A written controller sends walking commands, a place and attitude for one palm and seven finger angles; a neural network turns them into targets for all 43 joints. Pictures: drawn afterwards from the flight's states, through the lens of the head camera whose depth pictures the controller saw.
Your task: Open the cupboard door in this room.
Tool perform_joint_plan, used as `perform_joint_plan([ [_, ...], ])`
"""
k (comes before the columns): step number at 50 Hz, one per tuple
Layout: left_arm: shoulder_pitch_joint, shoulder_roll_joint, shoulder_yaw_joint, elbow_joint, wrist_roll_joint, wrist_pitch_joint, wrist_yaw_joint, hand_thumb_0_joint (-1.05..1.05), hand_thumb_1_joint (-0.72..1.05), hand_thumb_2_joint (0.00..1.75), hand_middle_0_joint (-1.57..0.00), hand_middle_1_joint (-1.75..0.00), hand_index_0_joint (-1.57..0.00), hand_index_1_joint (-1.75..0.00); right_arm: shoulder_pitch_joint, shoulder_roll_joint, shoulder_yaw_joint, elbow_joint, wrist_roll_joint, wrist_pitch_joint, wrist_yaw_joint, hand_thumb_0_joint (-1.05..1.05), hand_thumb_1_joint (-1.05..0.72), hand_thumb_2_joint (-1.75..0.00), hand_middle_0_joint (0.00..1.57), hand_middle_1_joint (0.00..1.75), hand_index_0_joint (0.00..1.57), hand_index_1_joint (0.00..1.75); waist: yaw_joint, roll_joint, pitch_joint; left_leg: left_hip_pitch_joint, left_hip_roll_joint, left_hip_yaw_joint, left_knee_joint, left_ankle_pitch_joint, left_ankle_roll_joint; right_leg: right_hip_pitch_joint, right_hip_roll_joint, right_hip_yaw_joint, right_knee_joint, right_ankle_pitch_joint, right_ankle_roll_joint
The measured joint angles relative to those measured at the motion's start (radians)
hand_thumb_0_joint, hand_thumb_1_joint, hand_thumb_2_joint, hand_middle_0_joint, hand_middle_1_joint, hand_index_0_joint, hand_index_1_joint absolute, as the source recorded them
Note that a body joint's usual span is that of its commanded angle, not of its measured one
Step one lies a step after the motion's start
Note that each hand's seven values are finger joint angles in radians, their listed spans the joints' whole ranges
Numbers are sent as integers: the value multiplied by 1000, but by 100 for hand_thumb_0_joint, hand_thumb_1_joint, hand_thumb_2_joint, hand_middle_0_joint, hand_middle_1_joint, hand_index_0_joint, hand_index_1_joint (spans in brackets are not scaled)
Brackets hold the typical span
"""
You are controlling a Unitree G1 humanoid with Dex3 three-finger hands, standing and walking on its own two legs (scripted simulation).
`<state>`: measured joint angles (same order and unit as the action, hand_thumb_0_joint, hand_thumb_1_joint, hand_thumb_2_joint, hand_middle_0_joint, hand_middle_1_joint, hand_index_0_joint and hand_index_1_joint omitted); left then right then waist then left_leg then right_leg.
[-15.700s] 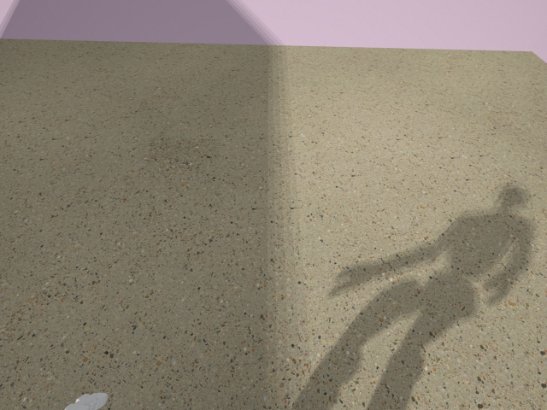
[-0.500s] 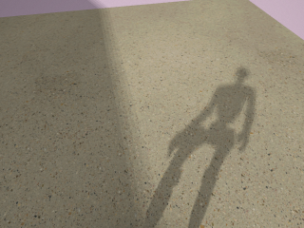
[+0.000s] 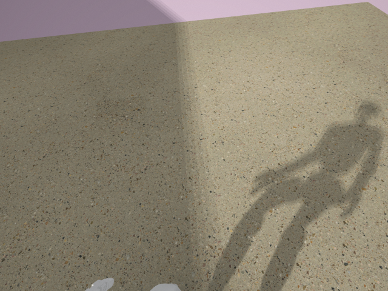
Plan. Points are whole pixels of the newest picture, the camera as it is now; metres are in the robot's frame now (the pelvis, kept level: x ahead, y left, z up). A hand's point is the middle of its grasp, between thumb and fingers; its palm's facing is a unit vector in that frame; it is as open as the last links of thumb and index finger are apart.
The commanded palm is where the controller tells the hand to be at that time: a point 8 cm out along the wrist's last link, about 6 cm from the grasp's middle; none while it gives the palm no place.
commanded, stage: turn or walk to find it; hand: left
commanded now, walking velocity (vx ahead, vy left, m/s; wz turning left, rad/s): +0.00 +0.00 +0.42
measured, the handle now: out of the picture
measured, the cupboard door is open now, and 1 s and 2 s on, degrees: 0 0 0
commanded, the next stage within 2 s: stand and wait in 0.68 s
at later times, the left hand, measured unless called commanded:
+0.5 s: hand out of the picture -0.05 +0.26 -0.18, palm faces +0.27 -0.93 -0.24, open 7.4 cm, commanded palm none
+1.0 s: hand out of the picture -0.03 +0.18 -0.15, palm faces +0.29 -0.92 -0.25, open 7.3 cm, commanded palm none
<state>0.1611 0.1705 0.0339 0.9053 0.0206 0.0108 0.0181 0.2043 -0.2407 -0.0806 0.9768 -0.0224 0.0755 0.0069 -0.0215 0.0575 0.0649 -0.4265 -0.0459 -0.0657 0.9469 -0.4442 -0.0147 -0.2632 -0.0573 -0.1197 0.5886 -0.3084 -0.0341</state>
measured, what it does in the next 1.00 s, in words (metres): steps on the spot: left foot, then right foot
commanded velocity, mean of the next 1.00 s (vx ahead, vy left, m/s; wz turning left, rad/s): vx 0.00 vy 0.00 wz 0.12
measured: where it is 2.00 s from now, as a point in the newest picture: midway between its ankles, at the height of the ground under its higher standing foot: outside the picture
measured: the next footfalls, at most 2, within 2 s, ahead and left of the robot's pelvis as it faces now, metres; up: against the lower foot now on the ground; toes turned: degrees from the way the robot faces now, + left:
left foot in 0.38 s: -0.02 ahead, +0.15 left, +0.00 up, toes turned +15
right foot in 0.80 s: +0.04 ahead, -0.08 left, +0.00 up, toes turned +14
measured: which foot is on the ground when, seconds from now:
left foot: up 0.00-0.36, down 0.38-0.84, up 0.86-1.00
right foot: down 0.00-0.38, up 0.40-0.78, down 0.80-1.00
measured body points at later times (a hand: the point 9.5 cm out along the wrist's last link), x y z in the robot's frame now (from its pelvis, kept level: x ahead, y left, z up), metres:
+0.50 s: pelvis -0.03 +0.04 +0.00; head +0.00 +0.07 +0.45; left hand -0.06 +0.31 -0.16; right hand +0.12 -0.18 -0.13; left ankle -0.06 +0.14 -0.73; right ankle -0.02 -0.10 -0.67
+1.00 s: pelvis -0.03 -0.01 +0.01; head +0.00 -0.03 +0.46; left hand -0.05 +0.23 -0.13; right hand +0.08 -0.23 -0.16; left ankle -0.10 +0.13 -0.69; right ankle +0.00 -0.09 -0.73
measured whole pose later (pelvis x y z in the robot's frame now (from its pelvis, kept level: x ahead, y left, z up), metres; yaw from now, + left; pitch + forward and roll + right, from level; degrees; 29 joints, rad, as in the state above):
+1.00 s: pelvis -0.03 -0.01 +0.01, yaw +15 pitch -1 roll +2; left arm 0.22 0.15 0.03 1.03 0.02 0.02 0.02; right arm 0.20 -0.20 -0.05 1.05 -0.02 0.05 -0.02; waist 0.00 0.03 0.05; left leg -0.30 0.01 -0.01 0.79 -0.44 -0.02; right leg -0.22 0.00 -0.03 0.48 -0.25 -0.06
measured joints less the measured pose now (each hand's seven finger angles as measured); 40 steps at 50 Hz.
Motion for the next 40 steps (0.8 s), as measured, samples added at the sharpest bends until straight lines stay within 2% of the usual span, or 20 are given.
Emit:
perform_joint_plan([
  [3, 20, -12, -2, 8, 0, 4, 4, 0, 90, 90, -20, -30, -21, -30, 12, -11, -7, 9, -2, 5, 7, 0, -91, -90, 20, 30, 20, 30, -4, -1, 3, -50, 23, 23, 176, 49, -15, 25, -12, -26, -47, 23, 0],
  [7, 41, -14, -3, 26, 3, 4, 5, 0, 90, 90, -20, -30, -21, -30, 29, -11, -7, 21, -2, 8, 10, 0, -91, -90, 19, 30, 20, 30, -5, -18, 6, -39, 59, 38, 190, 69, -38, 39, -31, -62, -78, 38, 0],
  [11, 58, -8, -1, 40, 8, 1, 3, 0, 90, 90, -20, -30, -21, -30, 24, -5, 2, 37, 2, 12, 8, 0, -91, -90, 19, 30, 20, 30, 9, -39, 14, 20, 83, 62, 56, 20, -48, 37, -54, -94, -79, 40, 6],
  [15, 71, 13, 7, 57, 12, 4, 1, 0, 90, 90, -20, -30, -21, -30, -5, 5, 16, 36, 9, 3, 4, 0, -91, -90, 19, 30, 20, 30, 31, -63, 23, 93, 85, 102, -129, -13, -41, 19, -80, -124, -48, 30, 23],
  [18, 85, 36, 18, 73, 7, 14, 1, 0, 90, 90, -20, -30, -21, -30, -26, 11, 24, 16, 11, -18, 4, 0, -91, -90, 19, 30, 20, 30, 36, -76, 19, 172, 81, 136, -333, 95, -27, -6, -102, -149, 15, 4, 46],
  [19, 91, 46, 23, 76, 2, 21, 0, 0, 90, 90, -20, -30, -21, -30, -32, 14, 24, 9, 9, -28, 4, 0, -91, -90, 19, 30, 20, 30, 36, -83, 15, 181, 76, 136, -368, 141, -6, -27, -113, -148, 57, -12, 57],
  [20, 92, 60, 28, 82, 0, 33, 1, 0, 90, 90, -20, -30, -21, -30, -43, 24, 26, 4, 6, -34, 4, 0, -91, -90, 19, 30, 20, 30, 42, -102, 18, 174, 65, 141, -350, 135, 12, -53, -118, -114, 119, -86, 70],
  [22, 89, 77, 34, 97, 1, 59, 5, 0, 90, 90, -20, -30, -20, -30, -53, 38, 32, -8, 3, -44, 0, 0, -91, -90, 19, 30, 20, 30, 45, -112, 14, 172, 59, 140, -340, 109, 36, -110, -93, -37, 271, -189, 87],
  [24, 77, 86, 38, 107, 0, 70, 2, 1, 90, 90, -20, -30, -20, -30, -55, 46, 38, -14, 0, -50, -8, 0, -91, -90, 19, 30, 20, 30, 41, -106, 8, 183, 55, 124, -373, 120, 44, -155, -67, 11, 393, -181, 98],
  [27, 57, 90, 37, 98, -2, 60, -5, 1, 91, 90, -20, -29, -20, -30, -57, 52, 46, -14, 2, -54, -13, 0, -90, -90, 20, 30, 20, 30, 40, -97, 5, 201, 45, 102, -436, 164, 47, -187, -48, 49, 463, -132, 112],
  [34, 2, 72, 27, 55, -6, 49, -2, 1, 91, 90, -19, -29, -20, -30, -43, 51, 39, -18, 0, -49, -10, 0, -90, -90, 20, 30, 21, 30, 21, -71, 1, 196, 21, 53, -481, 208, 46, -153, -20, 82, 347, -135, 125],
  [37, -19, 57, 19, 39, -8, 40, -1, 1, 91, 90, -19, -29, -20, -30, -34, 44, 33, -14, -4, -41, -9, 0, -90, -90, 20, 30, 21, 30, 7, -56, 1, 178, 13, 33, -462, 207, 35, -102, -3, 80, 218, -130, 115],
  [40, -16, 44, 5, 39, -7, 13, 2, 0, 90, 90, -19, -29, -20, -30, -21, 40, 30, 6, 0, -42, -14, 0, -90, -90, 20, 30, 21, 30, 10, -53, -10, 161, 4, 33, -424, 189, 17, -8, 8, 68, 3, -16, 95],
])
